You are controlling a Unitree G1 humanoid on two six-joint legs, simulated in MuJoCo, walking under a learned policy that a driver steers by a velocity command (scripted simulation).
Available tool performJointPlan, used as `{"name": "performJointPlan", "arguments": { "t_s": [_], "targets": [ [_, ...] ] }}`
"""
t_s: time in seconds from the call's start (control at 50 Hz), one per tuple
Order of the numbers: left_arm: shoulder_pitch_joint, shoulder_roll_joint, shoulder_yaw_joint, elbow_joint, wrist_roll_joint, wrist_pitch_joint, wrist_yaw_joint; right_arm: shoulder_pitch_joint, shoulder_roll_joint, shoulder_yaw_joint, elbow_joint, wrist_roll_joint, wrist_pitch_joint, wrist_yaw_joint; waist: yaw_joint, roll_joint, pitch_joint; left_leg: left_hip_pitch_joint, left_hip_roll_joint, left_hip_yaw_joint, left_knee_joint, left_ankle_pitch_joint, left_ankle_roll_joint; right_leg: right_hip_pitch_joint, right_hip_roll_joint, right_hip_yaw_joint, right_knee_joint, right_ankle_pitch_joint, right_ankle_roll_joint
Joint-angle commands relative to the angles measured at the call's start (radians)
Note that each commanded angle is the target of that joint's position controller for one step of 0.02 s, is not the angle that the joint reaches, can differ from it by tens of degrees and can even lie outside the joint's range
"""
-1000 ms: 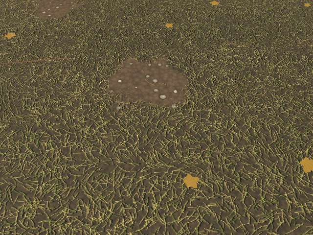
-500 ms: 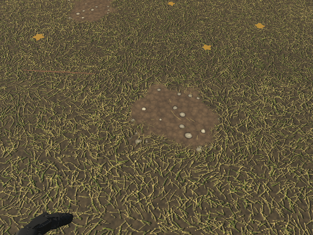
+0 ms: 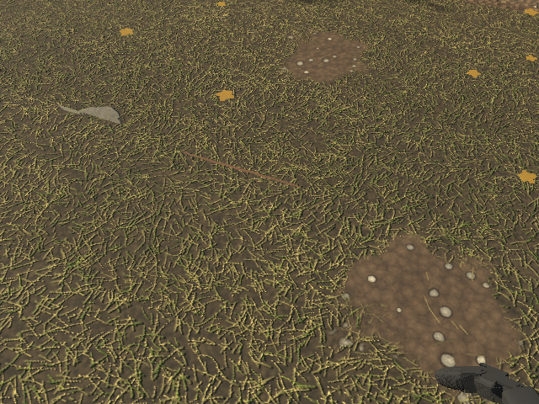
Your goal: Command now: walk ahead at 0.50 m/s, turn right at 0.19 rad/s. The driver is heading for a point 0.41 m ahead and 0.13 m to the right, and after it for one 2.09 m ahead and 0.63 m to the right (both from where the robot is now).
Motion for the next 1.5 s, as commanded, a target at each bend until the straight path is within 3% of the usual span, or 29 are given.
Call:
{"name": "performJointPlan", "arguments": {
  "t_s": [0.02, 0.04, 0.06, 0.08, 0.1, 0.14, 0.18, 0.28, 0.46, 0.5, 0.52, 0.54, 0.56, 0.58, 0.6, 0.64, 0.7, 0.84, 0.94, 0.98, 1.0, 1.02, 1.04, 1.08, 1.12, 1.18, 1.28, 1.4, 1.5],
  "targets": [
    [-0.07, 0.168, 0.038, -0.043, 0.01, -0.018, -0.004, 0.126, -0.177, -0.068, -0.04, 0.023, -0.03, -0.021, -0.184, -0.052, -0.064, 0.48, -0.007, 0.014, 0.025, 0.095, 0.104, -0.256, -0.129, 0.091, 0.216, 0.702, -0.125],
    [0.08, 0.025, -0.004, -0.058, 0.025, -0.031, -0.001, 0.358, -0.228, -0.073, 0.012, 0.022, -0.028, -0.03, -0.199, 0.168, -0.371, 0.999, 0.267, -0.31, 0.018, 0.243, 0.33, -0.539, 0.011, 0.045, 0.558, 0.32, -0.038],
    [0.043, 0.029, -0.01, -0.055, 0.012, -0.039, -0.024, 0.561, -0.178, -0.063, 0.065, 0.013, -0.016, -0.041, -0.282, 0.185, -0.43, 1.107, 0.413, -0.639, -0.173, -0.042, 0.363, -0.743, 0.078, 0.082, 0.778, -0.181, -0.031],
    [-0.143, 0.074, 0.015, -0.074, -0.009, -0.037, -0.023, 0.542, -0.175, -0.077, 0.097, 0.0, -0.028, -0.054, -0.307, 0.098, -0.102, 0.842, 0.348, -0.531, -0.244, -0.314, 0.219, -0.882, -0.003, 0.147, 0.922, -0.091, -0.069],
    [-0.189, 0.074, 0.019, -0.073, -0.013, -0.039, -0.002, 0.439, -0.149, -0.071, 0.1, 0.014, -0.031, -0.062, -0.253, 0.099, 0.025, 0.631, 0.322, -0.396, -0.28, -0.372, 0.173, -0.892, -0.057, 0.112, 0.956, -0.018, -0.081],
    [-0.165, 0.045, 0.007, -0.068, 0.024, -0.028, 0.01, 0.315, -0.032, -0.033, 0.082, 0.021, -0.028, -0.071, -0.157, 0.055, -0.006, 0.468, 0.293, -0.256, -0.329, -0.153, 0.17, -0.744, -0.112, 0.132, 0.89, 0.076, -0.09],
    [-0.182, 0.008, -0.001, -0.074, 0.026, -0.008, -0.001, 0.248, -0.015, -0.031, 0.062, 0.011, -0.034, -0.077, -0.11, 0.045, -0.009, 0.408, 0.28, -0.152, -0.392, -0.061, 0.169, -0.685, -0.125, 0.123, 0.827, 0.063, -0.077],
    [-0.305, -0.011, -0.014, -0.093, 0.0, 0.014, -0.038, 0.289, -0.067, -0.05, 0.112, -0.036, -0.045, -0.07, -0.12, 0.009, 0.046, 0.387, 0.247, 0.081, -0.457, 0.107, 0.149, -0.706, -0.127, 0.078, 0.539, 0.355, -0.061],
    [-0.422, 0.098, 0.04, -0.153, -0.009, 0.003, -0.023, 0.336, -0.171, -0.071, 0.19, -0.012, -0.042, -0.06, -0.102, 0.027, 0.082, 0.528, 0.245, 0.249, -0.231, 0.42, 0.056, -0.536, -0.02, -0.004, 0.309, 0.339, -0.09],
    [-0.278, 0.198, 0.088, -0.12, -0.034, -0.023, -0.001, 0.368, -0.183, -0.073, 0.196, -0.023, -0.045, -0.062, -0.046, -0.005, -0.027, 0.42, 0.176, 0.289, 0.043, 0.537, -0.023, -0.182, 0.079, -0.04, 0.267, 0.548, -0.166],
    [-0.141, 0.303, 0.121, -0.111, -0.014, -0.028, 0.03, 0.486, -0.081, -0.043, 0.179, -0.042, -0.048, -0.056, -0.065, -0.191, -0.254, 0.214, 0.091, 0.293, 0.349, 0.091, -0.134, 0.208, -0.076, 0.187, 0.336, 0.98, -0.356],
    [0.005, 0.314, 0.115, -0.109, -0.01, -0.015, 0.042, 0.573, -0.01, -0.007, 0.149, -0.041, -0.054, -0.032, -0.071, -0.276, -0.578, 0.013, -0.036, 0.145, 0.636, -0.677, -0.186, 0.55, -0.333, 0.654, 0.219, 0.937, -0.577],
    [0.084, 0.266, 0.12, -0.062, 0.004, -0.026, 0.046, 0.29, -0.101, -0.033, 0.107, 0.022, -0.046, -0.013, 0.063, -0.121, -0.315, -0.206, -0.059, -0.005, 0.779, -0.667, -0.153, 0.427, -0.314, 0.677, 0.103, 0.861, -0.473],
    [0.022, 0.274, 0.13, -0.062, -0.024, -0.038, 0.054, 0.161, -0.116, -0.04, 0.056, 0.033, -0.043, -0.024, 0.045, -0.113, -0.15, -0.276, -0.003, -0.059, 0.826, -0.654, -0.132, 0.242, -0.299, 0.559, 0.083, 0.79, -0.408],
    [-0.066, 0.226, 0.119, -0.073, -0.045, -0.032, 0.058, 0.178, -0.168, -0.056, 0.069, 0.009, -0.039, -0.052, -0.014, -0.078, -0.105, -0.211, 0.051, -0.081, 0.818, -0.621, -0.137, 0.05, -0.272, 0.497, 0.066, 0.748, -0.393],
    [-0.201, 0.151, 0.077, -0.107, -0.045, -0.03, 0.04, 0.245, -0.063, -0.02, 0.078, -0.021, -0.024, -0.084, -0.148, -0.052, -0.037, 0.009, 0.092, -0.102, 0.713, -0.515, -0.127, -0.332, -0.228, 0.417, -0.014, 0.742, -0.363],
    [-0.328, 0.181, 0.079, -0.196, -0.027, -0.042, 0.019, 0.29, -0.094, -0.025, 0.077, -0.008, 0.01, -0.084, -0.205, -0.048, -0.059, 0.116, 0.049, -0.072, 0.609, -0.409, -0.134, -0.475, -0.164, 0.36, -0.081, 0.574, -0.33],
    [-0.25, 0.2, 0.075, -0.304, -0.009, -0.026, 0.021, 0.217, -0.109, -0.022, 0.007, -0.018, 0.033, -0.068, -0.133, -0.106, -0.045, 0.157, -0.011, -0.011, 0.447, -0.281, -0.156, -0.464, -0.119, 0.421, 0.029, 0.367, -0.288],
    [-0.207, 0.17, 0.067, -0.311, -0.048, 0.004, 0.006, 0.169, -0.095, -0.015, -0.034, 0.035, 0.025, -0.081, -0.077, -0.091, -0.096, 0.048, -0.012, -0.051, 0.072, -0.314, -0.146, -0.141, -0.216, 0.591, 0.197, 0.625, -0.304],
    [-0.233, 0.094, 0.022, -0.298, -0.063, 0.023, -0.025, 0.195, -0.087, -0.016, -0.024, 0.058, 0.018, -0.054, -0.13, -0.017, -0.103, 0.306, 0.027, -0.081, -0.121, 0.088, -0.044, -0.333, -0.128, 0.514, 0.233, 0.51, -0.201],
    [-0.144, 0.023, 0.001, -0.296, -0.07, 0.033, -0.039, 0.183, -0.166, -0.031, -0.05, 0.062, -0.003, -0.041, -0.077, 0.133, -0.166, 0.484, 0.207, -0.284, -0.146, 0.566, 0.172, -0.462, 0.018, 0.334, 0.35, 0.191, -0.03],
    [-0.066, 0.051, 0.012, -0.266, -0.051, 0.046, -0.041, 0.072, -0.083, 0.005, -0.072, 0.049, -0.015, 0.015, -0.01, 0.114, -0.142, 0.426, 0.278, -0.397, -0.094, 0.521, 0.251, -0.502, 0.03, 0.276, 0.383, -0.182, 0.098],
    [-0.087, 0.109, 0.024, -0.241, -0.053, 0.068, -0.033, 0.047, -0.049, 0.008, -0.073, 0.062, -0.012, 0.048, -0.024, -0.043, -0.091, 0.304, 0.208, -0.306, -0.074, 0.346, 0.171, -0.401, -0.019, 0.244, 0.351, -0.076, 0.144],
    [-0.195, 0.112, 0.024, -0.235, -0.056, 0.097, -0.015, 0.072, -0.113, -0.017, -0.047, 0.072, -0.01, 0.093, -0.041, 0.012, -0.025, 0.155, 0.052, -0.205, -0.091, 0.106, -0.007, -0.262, -0.001, 0.198, 0.25, 0.176, 0.128],
    [-0.255, 0.139, 0.025, -0.26, -0.052, 0.083, 0.002, 0.106, -0.176, -0.048, -0.045, 0.068, -0.012, 0.082, -0.057, 0.02, -0.037, 0.198, 0.052, -0.211, -0.108, 0.151, -0.075, -0.278, 0.016, 0.158, 0.262, 0.193, 0.064],
    [-0.336, 0.161, 0.043, -0.291, -0.042, 0.071, 0.046, 0.131, -0.193, -0.078, -0.08, 0.036, -0.018, 0.044, -0.109, 0.023, -0.057, 0.317, 0.081, -0.255, -0.078, 0.246, 0.014, -0.347, -0.001, 0.146, 0.266, 0.209, 0.016],
    [-0.331, 0.139, 0.045, -0.312, -0.023, 0.07, 0.1, 0.216, -0.192, -0.111, -0.09, 0.049, -0.024, 0.019, -0.126, 0.055, -0.029, 0.359, 0.175, -0.412, -0.098, 0.326, 0.255, -0.407, 0.0, 0.08, 0.364, 0.084, 0.042],
    [-0.371, 0.119, 0.027, -0.34, 0.009, 0.069, 0.112, 0.271, -0.18, -0.12, -0.096, 0.021, -0.042, -0.023, -0.194, 0.061, -0.048, 0.471, 0.212, -0.5, -0.086, 0.478, 0.282, -0.583, -0.004, 0.123, 0.73, -0.285, 0.122],
    [-0.294, 0.074, -0.001, -0.298, 0.024, 0.057, 0.082, 0.214, -0.176, -0.117, -0.099, 0.037, -0.019, -0.023, -0.154, 0.055, 0.041, 0.236, 0.052, -0.504, -0.218, -0.45, 0.206, -0.364, 0.021, 0.056, 0.374, -0.144, 0.092]
  ]
}}
Keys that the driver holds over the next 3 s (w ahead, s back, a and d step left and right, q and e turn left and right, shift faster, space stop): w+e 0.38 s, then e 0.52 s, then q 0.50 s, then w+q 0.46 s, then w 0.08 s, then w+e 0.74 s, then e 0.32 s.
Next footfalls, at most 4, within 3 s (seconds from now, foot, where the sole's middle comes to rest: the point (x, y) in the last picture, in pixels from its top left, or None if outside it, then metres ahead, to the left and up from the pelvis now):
0.50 right None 0.41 -0.19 -0.77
0.98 left None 0.47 0.00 -0.77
1.58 right None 0.36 -0.20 -0.77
2.22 left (331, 316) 0.84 -0.04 -0.92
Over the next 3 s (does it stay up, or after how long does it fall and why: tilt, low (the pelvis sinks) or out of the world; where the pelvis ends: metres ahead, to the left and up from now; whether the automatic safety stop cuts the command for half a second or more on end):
stays up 1.12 -0.24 -0.15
